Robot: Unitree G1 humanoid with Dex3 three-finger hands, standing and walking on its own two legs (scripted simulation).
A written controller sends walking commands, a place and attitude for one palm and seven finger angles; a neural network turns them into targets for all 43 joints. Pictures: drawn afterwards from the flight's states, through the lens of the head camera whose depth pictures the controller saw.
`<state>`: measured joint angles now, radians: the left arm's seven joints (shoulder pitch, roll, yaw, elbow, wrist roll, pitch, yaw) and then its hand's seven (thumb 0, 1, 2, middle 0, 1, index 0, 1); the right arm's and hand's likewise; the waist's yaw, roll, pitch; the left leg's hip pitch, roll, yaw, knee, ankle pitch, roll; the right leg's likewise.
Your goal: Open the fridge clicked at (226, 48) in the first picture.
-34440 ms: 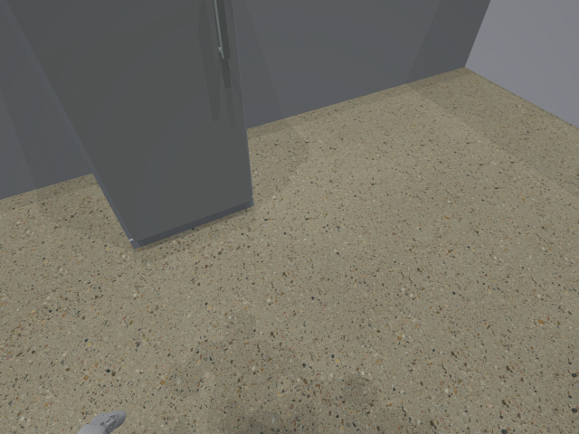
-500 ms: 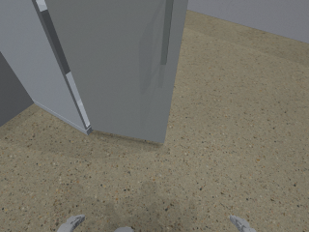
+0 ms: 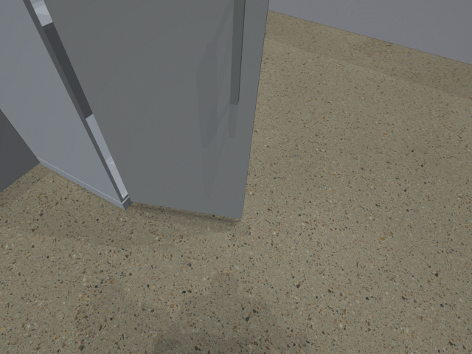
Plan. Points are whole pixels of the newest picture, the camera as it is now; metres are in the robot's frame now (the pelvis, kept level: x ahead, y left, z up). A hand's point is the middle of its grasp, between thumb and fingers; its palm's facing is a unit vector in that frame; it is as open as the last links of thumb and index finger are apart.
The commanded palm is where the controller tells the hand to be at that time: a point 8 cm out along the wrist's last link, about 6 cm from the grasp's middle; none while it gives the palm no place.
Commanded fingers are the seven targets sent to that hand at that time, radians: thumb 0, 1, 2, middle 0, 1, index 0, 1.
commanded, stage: let the arm hang, fingers relaxed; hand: right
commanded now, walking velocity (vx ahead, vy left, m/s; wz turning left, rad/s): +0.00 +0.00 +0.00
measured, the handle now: (238, 46) +0.72 +0.05 +0.14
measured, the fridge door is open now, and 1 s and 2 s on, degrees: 70 70 70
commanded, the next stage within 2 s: look to check the result in 0.36 s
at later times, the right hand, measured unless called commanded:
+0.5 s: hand out of the picture +0.12 -0.23 -0.15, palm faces -0.04 +0.95 -0.32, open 7.4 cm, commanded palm none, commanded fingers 0.00 -0.90 -0.90 0.20 0.30 0.20 0.30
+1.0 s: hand out of the picture +0.13 -0.23 -0.15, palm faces -0.04 +0.95 -0.32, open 7.4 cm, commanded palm none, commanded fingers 0.00 -0.90 -0.90 0.20 0.30 0.20 0.30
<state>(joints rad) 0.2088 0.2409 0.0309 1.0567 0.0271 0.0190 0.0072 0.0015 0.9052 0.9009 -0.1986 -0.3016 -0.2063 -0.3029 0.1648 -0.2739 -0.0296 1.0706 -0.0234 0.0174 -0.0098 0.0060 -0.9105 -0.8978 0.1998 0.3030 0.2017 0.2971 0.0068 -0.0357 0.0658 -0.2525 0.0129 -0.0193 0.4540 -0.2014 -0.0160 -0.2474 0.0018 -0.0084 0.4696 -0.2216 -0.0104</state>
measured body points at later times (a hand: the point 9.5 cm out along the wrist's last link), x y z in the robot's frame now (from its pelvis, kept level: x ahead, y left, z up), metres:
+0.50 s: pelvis +0.02 +0.00 +0.01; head +0.05 +0.01 +0.46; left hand +0.10 +0.29 -0.13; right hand +0.12 -0.28 -0.13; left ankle +0.03 +0.13 -0.74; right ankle +0.02 -0.11 -0.74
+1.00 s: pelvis +0.04 +0.01 +0.01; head +0.06 +0.02 +0.46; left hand +0.11 +0.30 -0.13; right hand +0.13 -0.27 -0.13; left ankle +0.03 +0.13 -0.74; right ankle +0.02 -0.11 -0.74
